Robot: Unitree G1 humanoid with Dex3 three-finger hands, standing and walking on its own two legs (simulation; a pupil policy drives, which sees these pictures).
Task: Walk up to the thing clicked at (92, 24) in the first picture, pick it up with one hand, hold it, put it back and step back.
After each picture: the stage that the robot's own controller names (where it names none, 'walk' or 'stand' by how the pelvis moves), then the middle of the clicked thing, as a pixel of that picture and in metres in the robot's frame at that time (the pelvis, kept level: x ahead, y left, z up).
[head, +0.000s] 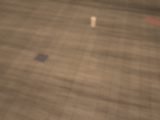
stand; (93, 21) +1.84 -0.12 -0.72
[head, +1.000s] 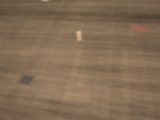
walk; (79, 36) +1.70 +0.23 -0.70
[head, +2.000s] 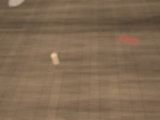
walk; (55, 58) +1.11 +0.44 -0.72
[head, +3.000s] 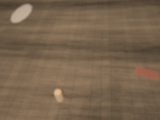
walk; (58, 95) +0.73 +0.31 -0.72
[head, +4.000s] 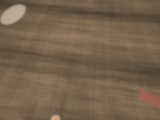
walk; out of the picture +0.49 +0.20 -0.70
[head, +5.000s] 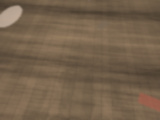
stand; out of the picture +0.42 +0.24 -0.72
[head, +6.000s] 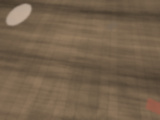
stand; out of the picture +0.40 +0.21 -0.72
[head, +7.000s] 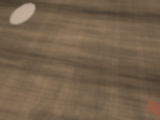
stand; out of the picture +0.41 +0.22 -0.71
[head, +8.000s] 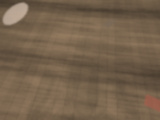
stand; out of the picture +0.40 +0.22 -0.72
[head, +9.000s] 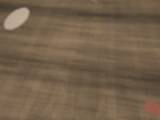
stand; out of the picture +0.39 +0.22 -0.73
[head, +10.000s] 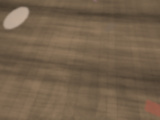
stand; out of the picture +0.38 +0.22 -0.73
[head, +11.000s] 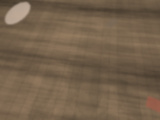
go down; out of the picture +0.40 +0.21 -0.72
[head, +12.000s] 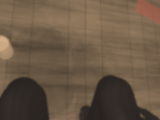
go down; (3, 48) +0.46 +0.29 -0.30
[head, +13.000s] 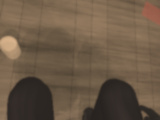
approach; (11, 48) +0.45 +0.29 -0.31
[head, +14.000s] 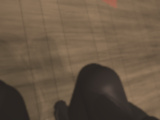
close in; out of the picture +0.43 +0.34 -0.22
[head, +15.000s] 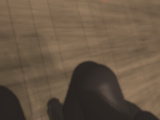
close; out of the picture +0.41 +0.34 -0.22
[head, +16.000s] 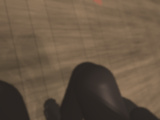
lift; out of the picture +0.39 +0.32 -0.22
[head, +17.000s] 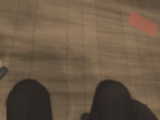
lift; out of the picture +0.34 +0.30 -0.09
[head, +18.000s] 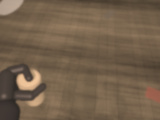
hold; (32, 88) +0.33 +0.18 +0.04
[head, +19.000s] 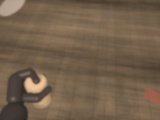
hold; (38, 91) +0.33 +0.17 +0.00
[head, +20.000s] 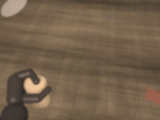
crouch; (38, 92) +0.33 +0.17 +0.00
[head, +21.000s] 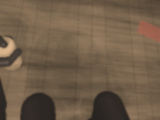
crouch; (8, 54) +0.43 +0.25 -0.10
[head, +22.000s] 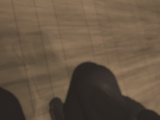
lower; out of the picture +0.39 +0.35 -0.23
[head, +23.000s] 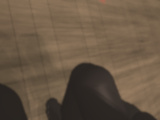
lower; out of the picture +0.39 +0.35 -0.23
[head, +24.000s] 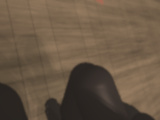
lower; out of the picture +0.39 +0.35 -0.23
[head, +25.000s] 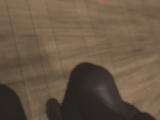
lower; out of the picture +0.39 +0.36 -0.22
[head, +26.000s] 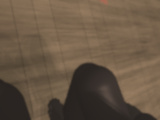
loosen; out of the picture +0.39 +0.35 -0.22
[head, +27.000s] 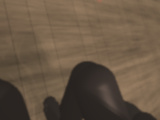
withdraw; out of the picture +0.38 +0.35 -0.22
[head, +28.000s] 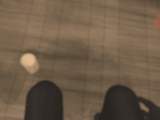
walk; (30, 63) +0.44 +0.28 -0.34
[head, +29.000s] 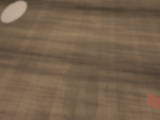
stand; out of the picture +0.37 +0.21 -0.66
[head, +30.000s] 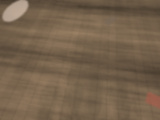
stand; out of the picture +0.38 +0.22 -0.67
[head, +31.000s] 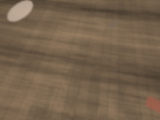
stand; out of the picture +0.38 +0.21 -0.70
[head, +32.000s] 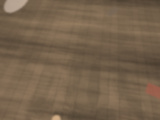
walk; out of the picture +0.41 +0.21 -0.71
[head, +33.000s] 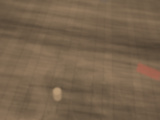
walk; (57, 94) +0.59 +0.16 -0.71
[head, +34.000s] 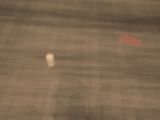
walk; (50, 60) +0.92 +0.32 -0.69
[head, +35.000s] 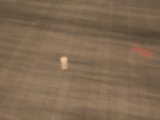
stand; (64, 63) +1.04 +0.21 -0.71
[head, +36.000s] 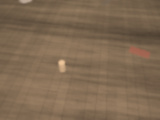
stand; (62, 66) +1.04 +0.23 -0.73
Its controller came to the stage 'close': yes
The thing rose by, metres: 0.71
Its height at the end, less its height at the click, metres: +0.00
